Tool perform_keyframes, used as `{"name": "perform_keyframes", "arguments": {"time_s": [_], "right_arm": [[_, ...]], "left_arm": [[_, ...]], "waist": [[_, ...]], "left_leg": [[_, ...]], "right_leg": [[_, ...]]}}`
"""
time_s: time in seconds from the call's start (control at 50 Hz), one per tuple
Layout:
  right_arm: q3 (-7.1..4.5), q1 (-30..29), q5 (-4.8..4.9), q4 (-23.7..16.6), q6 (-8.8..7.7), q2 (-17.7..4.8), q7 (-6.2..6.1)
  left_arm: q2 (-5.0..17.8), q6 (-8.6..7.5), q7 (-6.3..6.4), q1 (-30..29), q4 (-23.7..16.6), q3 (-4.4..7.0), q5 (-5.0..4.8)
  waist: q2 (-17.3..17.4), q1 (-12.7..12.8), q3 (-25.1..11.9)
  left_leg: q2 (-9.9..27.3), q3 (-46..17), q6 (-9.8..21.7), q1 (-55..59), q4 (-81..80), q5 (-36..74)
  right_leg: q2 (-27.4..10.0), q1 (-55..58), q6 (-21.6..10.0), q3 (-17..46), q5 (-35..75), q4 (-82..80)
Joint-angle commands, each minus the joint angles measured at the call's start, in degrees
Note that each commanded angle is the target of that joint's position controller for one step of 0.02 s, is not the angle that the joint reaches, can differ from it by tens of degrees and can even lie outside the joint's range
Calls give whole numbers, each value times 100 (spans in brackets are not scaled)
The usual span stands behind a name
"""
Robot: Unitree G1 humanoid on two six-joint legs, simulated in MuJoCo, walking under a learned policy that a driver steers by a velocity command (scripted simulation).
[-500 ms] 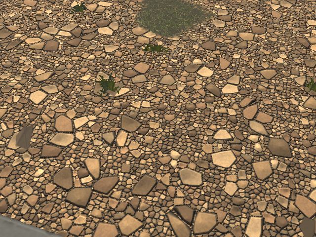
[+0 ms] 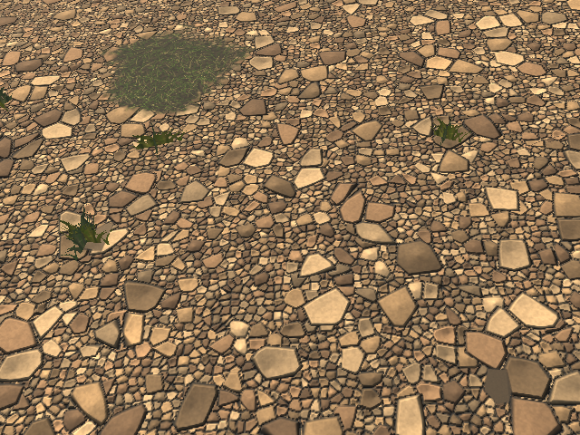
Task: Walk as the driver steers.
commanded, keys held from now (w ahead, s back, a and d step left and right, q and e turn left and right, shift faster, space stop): w+e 0.08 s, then w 0.58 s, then w+q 0.30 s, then q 0.04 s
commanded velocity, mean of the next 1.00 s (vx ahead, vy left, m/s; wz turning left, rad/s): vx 0.47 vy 0.00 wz -0.08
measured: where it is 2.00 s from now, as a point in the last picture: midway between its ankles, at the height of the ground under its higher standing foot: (366, 346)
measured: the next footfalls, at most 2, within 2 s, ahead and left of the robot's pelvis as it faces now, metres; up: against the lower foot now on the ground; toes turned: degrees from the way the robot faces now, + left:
left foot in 0.24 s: +0.26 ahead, +0.14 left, +0.00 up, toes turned -8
right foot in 0.74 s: +0.54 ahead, -0.16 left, +0.00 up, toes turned -9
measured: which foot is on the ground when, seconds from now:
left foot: up 0.00-0.22, down 0.24-0.74, up 0.76-1.00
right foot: down 0.00-0.26, up 0.28-0.72, down 0.74-1.00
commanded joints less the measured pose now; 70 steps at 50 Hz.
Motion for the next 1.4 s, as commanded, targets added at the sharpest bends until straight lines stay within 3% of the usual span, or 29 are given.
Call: {"name": "perform_keyframes", "arguments": {"time_s": [0.02, 0.16, 0.2, 0.24, 0.26, 0.28, 0.3, 0.32, 0.38, 0.54, 0.64, 0.68, 0.72, 0.74, 0.76, 0.78, 0.8, 0.84, 0.88, 1.0, 1.08, 1.14, 1.22, 1.24, 1.26, 1.28, 1.3, 1.34, 1.4], "right_arm": [[-13, -959, 56, -552, -186, -246, 28], [11, -1318, 151, -655, -335, -333, 236], [-54, -1025, 145, -615, -387, -482, 225], [-214, 14, 76, -431, -397, -821, 127], [-285, 1053, -31, -354, -379, -1188, 78], [-372, 1458, -115, -136, -329, -1538, 130], [-228, 1385, -2, -133, -319, -936, 159], [-130, 1143, 50, -162, -271, -602, 120], [1, 849, -89, -149, -211, -415, 103], [-20, 999, 58, 126, -174, -772, 76], [-40, 1564, 178, 402, -59, -940, 45], [-67, 1597, 162, 446, 19, -1026, 15], [-43, 1518, 121, 421, 95, -1016, -19], [79, 1469, -5, 250, 89, -733, -24], [319, 2300, 12, 106, -2, 47, -4], [208, 2136, 160, 246, -73, -486, 15], [98, 1528, 273, 89, -78, -803, 12], [85, 990, 117, -38, -19, -740, 6], [67, 1239, 150, 13, 157, -538, 25], [68, 696, 66, -173, 320, -324, 17], [143, -77, -2, -421, 251, -118, 202], [61, -275, 25, -648, 295, -295, 322], [-285, 1022, -14, -464, 328, -900, 293], [-432, 1351, -18, -510, 352, -1462, 139], [-399, 965, -160, -750, 331, -1881, 94], [-320, 1035, -130, -878, 329, -1495, 161], [-244, 699, -66, -895, 310, -1234, 182], [-132, 256, 105, -895, 377, -838, 108], [-128, 32, -85, -945, 402, -861, 27]], "left_arm": [[1028, -130, 49, -47, -342, 298, -73], [1105, -50, 4, 148, -193, 332, -129], [1142, -21, -26, 40, -200, 355, -132], [937, -17, -46, -130, -290, 295, -55], [627, -42, -34, -296, -499, 171, 57], [263, -113, 14, 400, -576, 65, -134], [813, -158, 37, 316, -449, 147, -258], [1016, -177, 2, -267, -503, 192, -246], [829, -254, -82, -921, -646, 158, -58], [367, -275, -192, -1919, -790, -49, 11], [549, -303, -314, -2670, -1024, 11, -105], [729, -319, -334, -2566, -1051, 94, -77], [1080, -312, -268, -1343, -763, 306, -25], [1457, -289, -186, -265, -604, 426, 74], [1981, -273, -179, 76, -525, 502, 186], [1447, -249, -188, 245, -518, 404, 134], [1181, -242, -161, -84, -492, 309, 95], [866, -258, -178, -761, -464, 203, 100], [704, -353, -200, -1086, -410, 187, 134], [928, -451, -69, -1255, -92, 299, 156], [1175, -312, 81, -1146, 39, 366, 96], [1347, -167, 118, -1070, 106, 439, -49], [1317, -8, 145, -1245, 30, 461, -220], [1032, -40, 110, -946, -86, 354, 12], [561, -82, 34, -304, -221, 172, 251], [1069, -105, -40, -578, -140, 232, 88], [1200, -69, -40, -1075, -260, 264, -64], [1128, 54, 112, -1381, -261, 268, 92], [993, 188, 151, -1134, -177, 256, 116]], "waist": [[-862, 69, 364], [-1021, 259, 592], [-1156, 57, 501], [-1043, -498, -292], [-324, -940, -1226], [1738, -576, -1589], [1179, -673, -1102], [671, -723, -378], [230, -441, 194], [270, -538, 541], [290, -745, 599], [333, -578, 477], [326, 121, -279], [-44, 563, -1132], [-1711, 176, -2051], [-1535, 450, -2334], [-1136, 438, -1309], [-587, 68, -357], [-761, -285, -66], [-438, -428, 517], [-433, -135, 493], [-570, -98, 362], [-365, -836, -387], [610, -856, -803], [1511, -179, -1532], [706, -665, -2347], [387, -630, -1661], [-56, -360, -671], [268, -83, -612]], "left_leg": [[-72, -75, -46, -528, -1182, 304], [-152, 53, -44, 591, -2476, 388], [-230, 200, 124, 1120, -2787, 248], [-13, 50, 494, 2808, -2901, 412], [1044, -1118, 942, 4414, -2695, 97], [2145, -3742, 1794, 5765, -3387, -1030], [2162, -4096, 1745, 5412, -3698, -1993], [1945, -3133, 1532, 4778, -3669, -1839], [1293, -1794, 1375, 3540, -4024, -352], [826, -369, 1233, 2636, -4403, 1184], [1215, -424, 1050, 3446, -4177, 1314], [1300, -479, 917, 3761, -3767, 2055], [958, -239, 701, 3494, -2305, 3325], [655, -81, 497, 2320, -668, 1988], [-286, 47, 114, 93, 1523, -2015], [-198, -666, 97, -495, 2378, -2479], [55, -561, 88, -916, 2618, -2059], [481, -366, 62, -579, 2110, -1280], [661, -412, 45, 37, 1805, -939], [607, -435, -105, -266, 605, 254], [372, 204, -33, 335, -956, 1189], [281, 324, 144, 338, -1425, 728], [-425, 699, 679, 2141, -2452, 744], [507, -615, 1086, 3551, -2360, 3382], [1963, -3183, 2436, 4985, -2207, 5156], [2025, -3469, 2597, 4973, -2728, 3809], [1757, -2836, 2287, 4448, -2905, 2804], [1201, -2093, 1693, 3044, -3148, 1634], [909, -1658, 1567, 2089, -3298, 1940]], "right_leg": [[-1172, 485, -887, 1422, -261, -1054], [-1296, 451, -845, 1654, 33, -784], [-1318, 635, -724, 1662, 1115, -463], [-869, 401, -405, 1210, 2617, 864], [-508, -568, -181, 850, 1664, 2528], [368, -2597, 264, 318, -1472, 4373], [35, -3296, 278, 627, -1593, 5230], [-196, -3549, 240, 534, -1099, 5437], [-675, -3280, 229, 101, -310, 4970], [-774, -2741, 490, -528, 1183, 2330], [-523, -2459, 280, -559, 1542, 1154], [-388, -2055, 124, -576, 1152, 902], [-153, -263, -138, -774, 1143, 666], [-1049, 1562, -465, 51, 1342, 990], [-2667, 3579, -1318, 2706, 631, 608], [-2671, 3472, -1396, 3613, -175, -36], [-2476, 2740, -1106, 2629, -129, -111], [-2000, 1103, -876, 1355, 632, -427], [-1770, 222, -805, 670, 748, -912], [-1638, -74, -693, -780, 2422, -1230], [-1480, 101, -478, -1529, 3344, -888], [-1707, 754, -390, -1534, 3615, -404], [-1330, 722, 50, -1774, 4254, 2037], [-907, -622, 462, -1807, 1729, 3739], [141, -2529, 852, -1070, -2883, 5758], [15, -2697, 783, 28, -2601, 6193], [-176, -3018, 695, 4, -2036, 6043], [-501, -2920, 697, -56, -1302, 5144], [-426, -2151, 745, -204, -922, 4516]]}}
